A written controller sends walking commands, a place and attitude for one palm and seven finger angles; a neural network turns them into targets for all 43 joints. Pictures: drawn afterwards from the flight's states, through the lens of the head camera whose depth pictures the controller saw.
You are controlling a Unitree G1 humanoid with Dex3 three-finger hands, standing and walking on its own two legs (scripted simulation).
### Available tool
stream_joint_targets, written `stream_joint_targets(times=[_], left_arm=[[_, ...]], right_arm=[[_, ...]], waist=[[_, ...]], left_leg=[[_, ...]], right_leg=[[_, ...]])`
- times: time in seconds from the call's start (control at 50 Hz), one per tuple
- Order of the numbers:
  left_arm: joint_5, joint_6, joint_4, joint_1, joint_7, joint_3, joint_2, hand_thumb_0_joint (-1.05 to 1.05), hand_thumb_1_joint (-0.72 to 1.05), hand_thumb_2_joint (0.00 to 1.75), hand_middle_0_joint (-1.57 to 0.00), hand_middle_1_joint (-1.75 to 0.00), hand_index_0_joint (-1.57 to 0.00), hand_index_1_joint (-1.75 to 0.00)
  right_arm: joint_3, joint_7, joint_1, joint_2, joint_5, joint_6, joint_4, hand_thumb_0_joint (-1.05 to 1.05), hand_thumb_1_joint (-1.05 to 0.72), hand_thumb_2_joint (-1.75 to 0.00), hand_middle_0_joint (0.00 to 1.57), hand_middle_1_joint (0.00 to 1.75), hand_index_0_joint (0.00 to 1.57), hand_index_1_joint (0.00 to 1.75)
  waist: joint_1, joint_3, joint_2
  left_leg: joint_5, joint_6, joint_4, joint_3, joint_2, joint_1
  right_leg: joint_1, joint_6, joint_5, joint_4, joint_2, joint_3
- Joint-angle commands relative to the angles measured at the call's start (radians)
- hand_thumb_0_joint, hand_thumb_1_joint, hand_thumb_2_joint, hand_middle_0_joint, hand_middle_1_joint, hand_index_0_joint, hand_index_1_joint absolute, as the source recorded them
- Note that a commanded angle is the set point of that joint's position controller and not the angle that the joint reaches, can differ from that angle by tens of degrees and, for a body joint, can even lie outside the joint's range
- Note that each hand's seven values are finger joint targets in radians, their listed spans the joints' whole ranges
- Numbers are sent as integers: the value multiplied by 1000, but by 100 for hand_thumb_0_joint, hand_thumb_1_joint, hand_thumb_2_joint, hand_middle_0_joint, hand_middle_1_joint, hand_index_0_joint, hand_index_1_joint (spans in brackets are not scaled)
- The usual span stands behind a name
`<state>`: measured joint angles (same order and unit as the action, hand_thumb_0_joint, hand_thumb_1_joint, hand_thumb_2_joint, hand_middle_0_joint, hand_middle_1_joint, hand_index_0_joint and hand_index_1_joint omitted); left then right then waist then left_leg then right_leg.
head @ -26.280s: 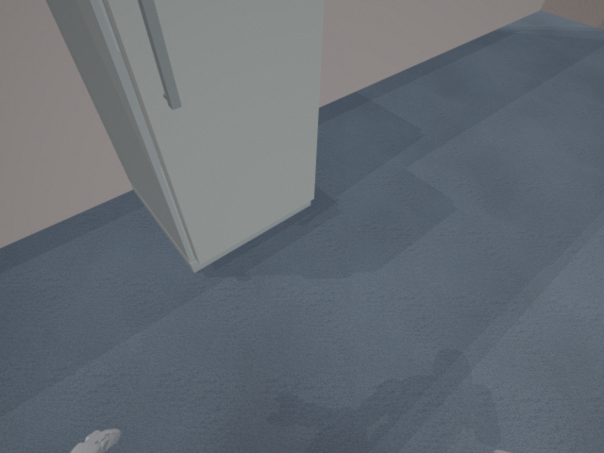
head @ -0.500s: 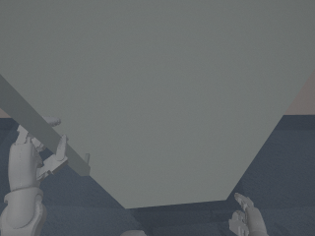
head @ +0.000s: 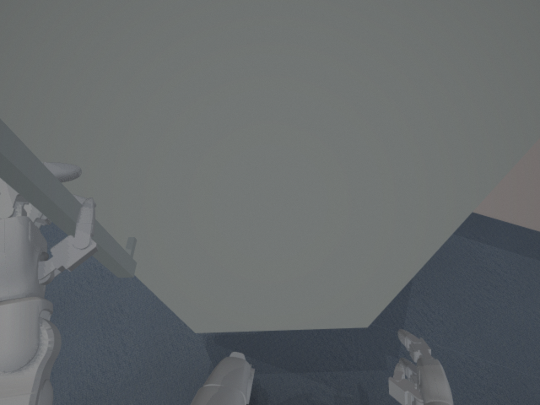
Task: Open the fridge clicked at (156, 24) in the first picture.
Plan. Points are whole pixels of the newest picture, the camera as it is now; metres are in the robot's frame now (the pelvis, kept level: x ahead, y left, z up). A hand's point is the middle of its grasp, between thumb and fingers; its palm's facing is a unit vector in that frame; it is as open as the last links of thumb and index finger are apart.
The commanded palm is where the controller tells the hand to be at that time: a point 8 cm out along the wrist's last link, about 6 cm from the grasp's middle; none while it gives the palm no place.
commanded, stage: walk backward, drawing the door open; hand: left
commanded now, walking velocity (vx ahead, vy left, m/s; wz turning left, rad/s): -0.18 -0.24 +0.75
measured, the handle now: (53, 177) +0.31 +0.25 +0.20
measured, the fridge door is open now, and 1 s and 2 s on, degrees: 24 60 69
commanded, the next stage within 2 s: stop walking and hold the door back in 1.14 s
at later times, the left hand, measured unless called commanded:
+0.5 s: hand (87, 400) +0.12 +0.16 +0.16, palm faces +0.64 -0.70 -0.31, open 6.7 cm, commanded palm +0.06 +0.18 +0.16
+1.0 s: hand out of the picture +0.00 +0.06 +0.16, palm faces +0.81 -0.52 -0.27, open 6.5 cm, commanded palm -0.06 +0.06 +0.16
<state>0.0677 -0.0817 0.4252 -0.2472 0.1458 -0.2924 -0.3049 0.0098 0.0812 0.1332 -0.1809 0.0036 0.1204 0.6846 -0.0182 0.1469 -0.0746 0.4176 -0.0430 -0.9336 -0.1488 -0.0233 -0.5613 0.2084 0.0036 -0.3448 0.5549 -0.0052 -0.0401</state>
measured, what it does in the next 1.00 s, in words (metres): steps to the right, turning left: left foot, then right foot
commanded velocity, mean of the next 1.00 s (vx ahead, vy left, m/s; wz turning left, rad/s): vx -0.20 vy -0.21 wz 0.70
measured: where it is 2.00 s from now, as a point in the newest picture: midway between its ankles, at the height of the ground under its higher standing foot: outside the picture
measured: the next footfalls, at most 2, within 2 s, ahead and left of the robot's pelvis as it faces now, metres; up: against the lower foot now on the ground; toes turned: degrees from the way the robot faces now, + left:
left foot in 0.14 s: +0.03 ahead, +0.07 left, +0.00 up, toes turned +10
right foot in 0.52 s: +0.02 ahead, -0.29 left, +0.00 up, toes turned +21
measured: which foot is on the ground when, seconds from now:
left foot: up 0.00-0.12, down 0.14-0.52, up 0.54-0.78, down 0.80-1.00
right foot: down 0.00-0.14, up 0.16-0.50, down 0.52-0.80, up 0.82-1.00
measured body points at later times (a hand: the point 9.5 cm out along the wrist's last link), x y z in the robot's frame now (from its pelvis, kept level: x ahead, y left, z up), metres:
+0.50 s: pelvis -0.05 -0.16 +0.00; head -0.01 -0.13 +0.45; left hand +0.08 +0.20 +0.17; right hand +0.18 -0.29 -0.09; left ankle -0.01 +0.06 -0.73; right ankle -0.02 -0.30 -0.72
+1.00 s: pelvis -0.05 -0.28 +0.02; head -0.04 -0.22 +0.47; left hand -0.05 +0.08 +0.17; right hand +0.22 -0.32 -0.06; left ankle -0.09 -0.17 -0.73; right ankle +0.09 -0.38 -0.62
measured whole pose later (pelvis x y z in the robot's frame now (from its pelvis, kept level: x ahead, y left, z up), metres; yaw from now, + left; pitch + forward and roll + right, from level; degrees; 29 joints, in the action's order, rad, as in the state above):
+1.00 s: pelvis -0.05 -0.28 +0.02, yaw +42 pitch -3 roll -5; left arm 0.03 -0.08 0.43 -0.21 0.10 -0.24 -0.35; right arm -0.01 0.06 0.15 -0.14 0.01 0.14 0.62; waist 0.01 0.16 -0.01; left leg 0.15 0.01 -0.44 -0.04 -0.09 -0.25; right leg 0.55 0.06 -0.36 1.11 0.00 -0.02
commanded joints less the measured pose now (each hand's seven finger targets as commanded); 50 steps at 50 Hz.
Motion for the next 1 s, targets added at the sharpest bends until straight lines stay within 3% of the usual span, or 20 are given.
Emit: stream_joint_targets(times=[0.0, 0.08, 0.1, 0.12, 0.16, 0.28, 0.4, 0.46, 0.5, 0.52, 0.58, 0.68, 0.74, 0.76, 0.78, 0.8, 0.82, 0.86, 0.92, 0.98], left_arm=[[-22, -123, 308, 156, 2, -129, -212, 0, 90, 90, -45, -140, -45, -140], [-8, -134, 314, 67, -3, -114, -193, 0, 90, 90, -45, -140, -45, -140], [5, -130, 321, 74, -2, -83, -176, 0, 90, 90, -45, -140, -45, -140], [-1, -146, 375, 103, -10, -46, -154, 0, 90, 90, -45, -140, -45, -140], [-39, -149, 338, 156, -21, -73, -188, 0, 90, 90, -45, -140, -45, -140], [-26, -107, 318, 198, -14, -59, -162, 0, 90, 90, -45, -140, -45, -140], [-14, -100, 274, 166, 7, -125, -212, 0, 90, 90, -45, -140, -45, -140], [-18, -101, 280, 148, 5, -125, -210, 0, 90, 90, -45, -140, -45, -140], [-24, -92, 298, 169, 14, -218, -338, 0, 90, 90, -45, -140, -45, -140], [-25, -105, 301, 223, 20, -188, -313, 0, 90, 90, -45, -140, -45, -140], [-21, -109, 298, 137, -7, -184, -265, 0, 90, 90, -45, -140, -45, -140], [-18, -122, 282, 78, 3, -166, -241, 0, 90, 90, -45, -140, -45, -140], [-8, -116, 305, 54, -3, -127, -210, 0, 90, 90, -45, -140, -45, -140], [-4, -118, 324, 74, -3, -102, -196, 0, 90, 90, -45, -140, -45, -140], [-2, -139, 364, 91, -5, -87, -188, 0, 90, 90, -45, -140, -45, -140], [-40, -160, 331, 97, -11, -95, -213, 0, 90, 90, -45, -140, -45, -140], [-52, -166, 318, 90, -21, -118, -224, 0, 90, 90, -45, -140, -45, -140], [-54, -154, 406, 195, -34, -133, -267, 0, 90, 90, -45, -140, -45, -140], [-44, -121, 340, 179, -21, -81, -193, 0, 90, 90, -45, -140, -45, -140], [-24, -98, 300, 194, -13, -72, -180, 0, 90, 90, -45, -140, -45, -140]], right_arm=[[7, 21, -99, -64, 16, 34, -191, 0, -90, -90, 20, 30, 20, 30], [23, 56, -32, -81, 28, 29, -206, 0, -90, -90, 20, 30, 20, 30], [44, 58, -9, -118, 28, 26, -206, 0, -90, -90, 20, 30, 20, 30], [48, 37, 3, -141, 29, 42, -216, 0, -90, -90, 20, 30, 20, 30], [44, -7, -20, -132, 29, 56, -172, 0, -90, -90, 20, 30, 20, 30], [50, -6, -34, -121, 2, 68, -168, 0, -90, -90, 20, 30, 20, 30], [54, -1, -35, -141, 1, 82, -186, 0, -90, -90, 20, 30, 20, 30], [47, -4, -31, -107, 8, 87, -176, 0, -90, -90, 20, 30, 20, 30], [43, 4, -72, -67, 5, 82, -164, 0, -90, -90, 20, 30, 20, 30], [29, 7, -69, -73, 19, 81, -153, 0, -90, -90, 20, 30, 20, 30], [45, 13, -73, -74, 23, 53, -168, 0, -90, -90, 20, 30, 20, 30], [19, 54, -72, -64, 32, 35, -205, 0, -90, -90, 20, 30, 20, 30], [28, 59, -4, -82, 35, 34, -206, 0, -90, -90, 20, 30, 20, 30], [38, 60, 40, -97, 30, 32, -206, 0, -90, -90, 20, 30, 20, 30], [53, 55, 20, -143, 35, 44, -218, 0, -90, -90, 20, 30, 20, 30], [45, 28, 40, -141, 33, 50, -192, 0, -90, -90, 20, 30, 20, 30], [48, -5, 17, -152, 32, 55, -187, 0, -90, -90, 20, 30, 20, 30], [62, -5, -30, -147, 17, 65, -175, 0, -90, -90, 20, 30, 20, 30], [57, -10, -19, -136, 6, 65, -166, 0, -90, -90, 20, 30, 20, 30], [42, -10, -7, -128, -3, 69, -185, 0, -90, -90, 20, 30, 20, 30]], waist=[[-6, -312, 181], [48, -358, 161], [75, -369, -12], [27, -420, -234], [36, -348, -36], [19, -253, -245], [14, -247, -328], [-3, -284, -113], [-25, -283, 304], [-3, -296, 215], [13, -300, 208], [-18, -288, 252], [29, -345, 177], [79, -381, 82], [48, -384, -179], [29, -399, -239], [30, -382, -97], [37, -304, -81], [21, -256, -168], [22, -281, -265]], left_leg=[[71, 5, -23, 170, -3, 54], [-270, 30, 493, 255, 42, 414], [-749, 109, 574, 26, -146, 703], [-1348, 256, 559, -433, -462, 832], [-1102, 281, 561, -388, -460, 739], [-236, 139, 665, -34, -197, 281], [121, 145, 715, -131, -183, 164], [106, 60, 457, -27, -27, 130], [182, -23, -205, 125, 112, 37], [204, -8, -391, 76, 77, -29], [105, -38, -398, 146, 12, -70], [110, -3, 102, 297, 24, 112], [-124, 9, 469, 347, 64, 346], [-401, 37, 573, 232, -19, 618], [-1041, 176, 601, -217, -371, 822], [-1369, 299, 544, -497, -547, 897], [-1206, 322, 526, -402, -537, 832], [-877, 234, 575, -273, -420, 634], [-660, 147, 594, -34, -254, 484], [-295, 121, 680, 22, -193, 372]], right_leg=[[-207, -144, 885, -40, 295, 34], [-77, -39, 858, 250, 177, -86], [205, 30, 405, 477, 94, -108], [431, 70, -306, 670, -19, 1], [497, 43, -213, 733, 5, 124], [165, 64, 52, 461, 2, 48], [-1, 68, -84, 198, -72, -25], [-151, 38, 3, -231, -18, -3], [21, -134, 76, -367, 347, 378], [11, -168, 367, -297, 414, 358], [-176, -161, 729, -122, 320, 96], [-237, -146, 906, -66, 284, -14], [-150, -85, 916, 143, 221, -91], [69, -25, 687, 360, 189, -111], [393, 69, -42, 622, 24, -98], [517, 74, -360, 761, 19, 50], [525, 50, -287, 786, 26, 127], [485, 54, -157, 736, 65, 130], [352, 67, 21, 554, 35, 55], [227, 74, 56, 489, -5, -10]])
